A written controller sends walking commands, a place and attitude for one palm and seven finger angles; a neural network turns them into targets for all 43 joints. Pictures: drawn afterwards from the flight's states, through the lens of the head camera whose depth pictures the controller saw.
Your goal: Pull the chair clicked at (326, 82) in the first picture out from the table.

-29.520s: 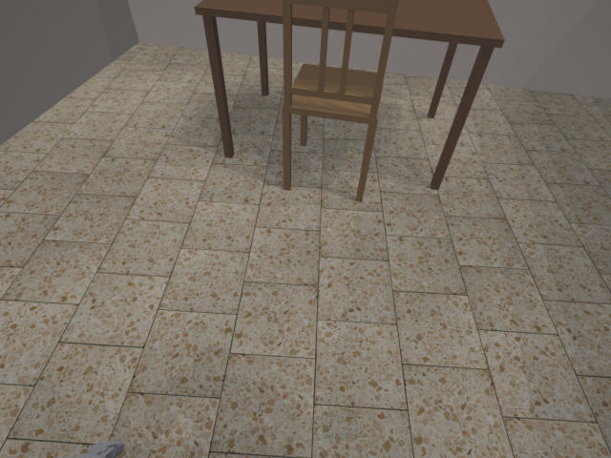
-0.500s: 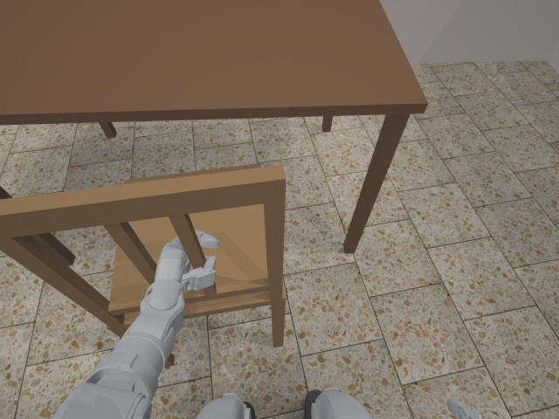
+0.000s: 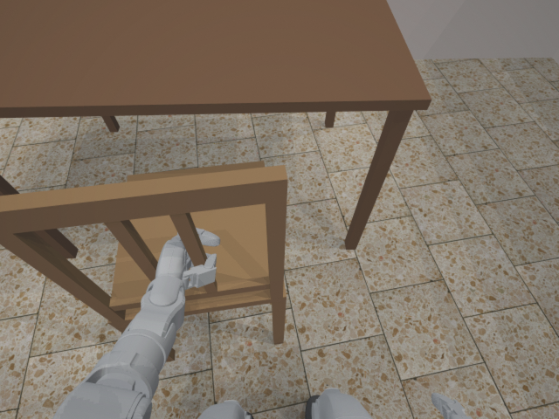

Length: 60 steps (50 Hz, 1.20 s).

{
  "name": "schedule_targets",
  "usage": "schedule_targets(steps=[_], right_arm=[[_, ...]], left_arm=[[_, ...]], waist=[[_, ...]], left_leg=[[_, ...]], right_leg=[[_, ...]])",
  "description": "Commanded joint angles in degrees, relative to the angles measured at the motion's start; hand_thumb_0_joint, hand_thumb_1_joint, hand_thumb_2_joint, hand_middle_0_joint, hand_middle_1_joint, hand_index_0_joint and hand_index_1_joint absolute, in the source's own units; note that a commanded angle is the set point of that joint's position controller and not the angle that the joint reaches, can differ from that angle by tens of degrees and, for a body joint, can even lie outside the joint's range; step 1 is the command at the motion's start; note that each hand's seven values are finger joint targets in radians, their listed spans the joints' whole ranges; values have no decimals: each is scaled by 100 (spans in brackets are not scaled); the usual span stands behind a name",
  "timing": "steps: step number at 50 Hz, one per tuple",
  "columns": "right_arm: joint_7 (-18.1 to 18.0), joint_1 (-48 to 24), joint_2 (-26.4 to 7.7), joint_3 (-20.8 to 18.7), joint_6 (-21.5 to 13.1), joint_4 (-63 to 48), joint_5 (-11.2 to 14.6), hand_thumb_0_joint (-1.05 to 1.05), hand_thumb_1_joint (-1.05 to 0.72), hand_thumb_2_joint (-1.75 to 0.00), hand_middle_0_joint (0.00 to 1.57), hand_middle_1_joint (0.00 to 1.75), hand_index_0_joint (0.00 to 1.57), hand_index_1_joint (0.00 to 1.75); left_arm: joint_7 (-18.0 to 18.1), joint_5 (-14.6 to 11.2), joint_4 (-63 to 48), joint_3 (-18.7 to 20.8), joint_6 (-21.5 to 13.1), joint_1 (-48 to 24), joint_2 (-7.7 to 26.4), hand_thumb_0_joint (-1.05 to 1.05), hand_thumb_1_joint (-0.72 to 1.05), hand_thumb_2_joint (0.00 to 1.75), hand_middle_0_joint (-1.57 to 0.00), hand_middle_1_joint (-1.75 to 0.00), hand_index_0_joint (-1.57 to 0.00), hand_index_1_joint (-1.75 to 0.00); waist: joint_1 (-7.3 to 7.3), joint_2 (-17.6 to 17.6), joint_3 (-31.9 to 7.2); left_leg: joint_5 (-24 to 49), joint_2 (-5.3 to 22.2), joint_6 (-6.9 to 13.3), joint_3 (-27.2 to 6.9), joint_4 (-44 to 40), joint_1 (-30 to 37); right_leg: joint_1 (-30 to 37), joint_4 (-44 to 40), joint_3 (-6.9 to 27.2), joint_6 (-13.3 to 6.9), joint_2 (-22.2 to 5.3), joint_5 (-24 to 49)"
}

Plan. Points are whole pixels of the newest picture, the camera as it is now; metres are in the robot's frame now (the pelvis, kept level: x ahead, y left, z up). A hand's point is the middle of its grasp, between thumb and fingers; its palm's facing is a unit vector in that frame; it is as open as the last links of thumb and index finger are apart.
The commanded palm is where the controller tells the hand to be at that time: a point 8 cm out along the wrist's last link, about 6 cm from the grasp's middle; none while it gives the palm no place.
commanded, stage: step backward, pulling the chair out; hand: left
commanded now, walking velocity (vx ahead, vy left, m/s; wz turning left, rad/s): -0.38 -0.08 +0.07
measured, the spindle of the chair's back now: (147, 262) +0.36 +0.24 -0.06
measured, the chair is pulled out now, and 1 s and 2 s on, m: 0.19 0.34 0.55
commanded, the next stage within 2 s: stop walking, hand still on the chair in 1.92 s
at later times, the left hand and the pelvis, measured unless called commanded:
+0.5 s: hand (206, 306) +0.28 +0.12 -0.06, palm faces -0.01 -0.98 -0.18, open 5.4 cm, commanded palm +0.26 +0.17 -0.05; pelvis -0.08 +0.00 +0.00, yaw +4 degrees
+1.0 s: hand (199, 369) +0.19 +0.12 -0.06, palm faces -0.01 -0.98 -0.19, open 5.5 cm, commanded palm +0.17 +0.17 -0.05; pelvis -0.17 +0.01 +0.00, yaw +1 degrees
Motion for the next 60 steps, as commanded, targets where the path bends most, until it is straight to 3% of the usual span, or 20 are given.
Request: schedule_targets(steps=[1,5,8,11,18,23,26,29,31,34,35,37,40,44,47,49,53,57,59,60], right_arm=[[26,170,-873,-361,-287,-354,-78,0,-90,-90,20,30,20,30],[38,62,-929,-442,-298,-257,-22,0,-90,-90,20,30,20,30],[0,39,-789,-434,-303,-425,89,0,-90,-90,20,30,20,30],[41,-237,-835,-387,-270,-492,90,0,-90,-90,20,30,20,30],[-4,-9,-907,-298,-39,-507,146,0,-90,-90,20,30,20,30],[-50,8,-1007,-382,199,-850,119,0,-90,-90,20,30,20,30],[-46,-264,-878,-277,189,-913,-13,0,-90,-90,20,30,20,30],[34,-125,-857,-342,107,-667,-115,0,-90,-90,20,30,20,30],[130,107,-843,-382,-38,-355,-157,0,-90,-90,20,30,20,30],[137,227,-899,-433,-127,-26,-133,0,-90,-90,20,30,20,30],[101,316,-851,-443,-133,18,-49,0,-90,-90,20,30,20,30],[9,90,-814,-477,-216,-188,71,0,-90,-90,20,30,20,30],[36,-169,-741,-361,-323,-188,60,0,-90,-90,20,30,20,30],[-43,-154,-756,-289,-345,-212,74,0,-90,-90,20,30,20,30],[-52,-131,-965,-377,-275,-483,36,0,-90,-90,20,30,20,30],[1,-117,-956,-396,-234,-657,66,0,-90,-90,20,30,20,30],[101,-252,-850,-355,-257,-729,-98,0,-90,-90,20,30,20,30],[161,104,-908,-489,-326,-573,-63,0,-90,-90,20,30,20,30],[92,81,-877,-494,-353,-570,-1,0,-90,-90,20,30,20,30],[100,-12,-804,-458,-371,-560,41,0,-90,-90,20,30,20,30]], left_arm=[[-20,182,-1091,138,-419,-1940,645,0,90,90,-50,-145,-50,-145],[-24,229,-810,355,-482,-2053,970,0,90,90,-50,-145,-50,-145],[61,214,-875,525,-570,-1917,1379,0,90,90,-50,-145,-50,-145],[102,262,-741,592,-365,-1675,1421,0,90,90,-50,-145,-50,-145],[102,128,-1447,368,-45,-1453,1045,0,90,90,-50,-145,-50,-145],[-32,48,-1808,-96,-22,-1590,446,0,90,90,-50,-145,-50,-145],[-90,40,-2087,-256,-111,-1853,223,0,90,90,-50,-145,-50,-145],[-43,78,-1786,19,-175,-2162,475,0,90,90,-50,-145,-50,-145],[-76,174,-1164,-7,-291,-2268,374,0,90,90,-50,-145,-50,-145],[-118,334,-727,214,-475,-2476,743,0,90,90,-50,-145,-50,-145],[-111,311,-730,313,-553,-2487,911,0,90,90,-50,-145,-50,-145],[-123,256,-430,494,-565,-2327,1180,0,90,90,-50,-145,-50,-145],[-101,252,-328,561,-491,-1943,1191,0,90,90,-50,-145,-50,-145],[-31,154,-736,451,-411,-1695,1026,0,90,90,-50,-145,-50,-145],[-43,86,-1281,222,-352,-1648,738,0,90,90,-50,-145,-50,-145],[-53,73,-1343,95,-336,-1621,549,0,90,90,-50,-145,-50,-145],[-74,124,-1702,42,-384,-1680,422,0,90,90,-50,-145,-50,-145],[-132,193,-1520,166,-414,-1780,615,0,90,90,-50,-145,-50,-145],[-104,237,-1351,336,-429,-1975,1029,0,90,90,-50,-145,-50,-145],[-57,256,-1148,397,-425,-1961,1212,0,90,90,-50,-145,-50,-145]], waist=[[16,669,-2624],[10,484,-2345],[-61,-437,-2784],[174,-341,-2619],[-40,-702,-3050],[-4,94,-2780],[60,1536,-2419],[71,1348,-1981],[1,893,-1992],[-92,592,-2257],[-114,246,-2706],[8,-962,-2932],[251,-433,-2584],[67,-598,-2895],[72,-78,-2718],[45,-9,-2307],[124,1630,-2068],[-5,879,-2277],[-78,-337,-2127],[-68,-686,-1801]], left_leg=[[4125,1490,319,-1141,-451,1817],[2564,1250,51,-859,-378,806],[-165,244,-349,-178,750,442],[-1663,-26,-368,-677,1797,-222],[-726,59,-387,-385,-236,389],[1666,1057,8,-745,-1083,1107],[2187,1491,151,-950,-1534,872],[3264,1716,331,-960,-1202,1286],[4748,1657,204,-905,-532,2288],[4674,1314,-139,-410,44,2214],[3993,1062,-296,-89,264,1826],[-474,370,-506,-161,1043,185],[-1568,280,-409,-639,1249,-97],[-257,334,-380,-319,-151,676],[2044,1056,48,-910,-792,1104],[1860,1335,201,-934,-1021,896],[1643,1660,415,-1048,-1418,376],[1806,1323,202,-576,-682,794],[-28,589,-161,-10,-158,257],[-1417,144,-269,88,398,312]], right_leg=[[1028,-391,154,37,-116,1043],[1494,-619,353,-62,-382,1976],[1925,-1249,1488,-425,-1580,3460],[2134,-1450,1765,-802,-2232,3373],[3093,-968,1001,-537,-1898,4882],[2102,-888,9,244,-501,2152],[1492,303,-160,127,-182,458],[779,422,-81,43,-45,-436],[589,-536,33,2,-132,471],[1166,-1072,256,-62,-424,3092],[1946,-1003,481,-133,-709,4842],[3015,-848,1221,-571,-1654,6297],[2451,-1058,1388,-853,-2053,4595],[2535,-774,872,-471,-1620,4282],[1824,-686,231,95,-673,2586],[1660,-652,63,245,-233,1201],[1486,245,-66,92,-14,-380],[1812,-695,65,126,-79,1052],[1686,-1362,744,-93,-824,1134],[814,-2192,1231,-301,-1366,-221]])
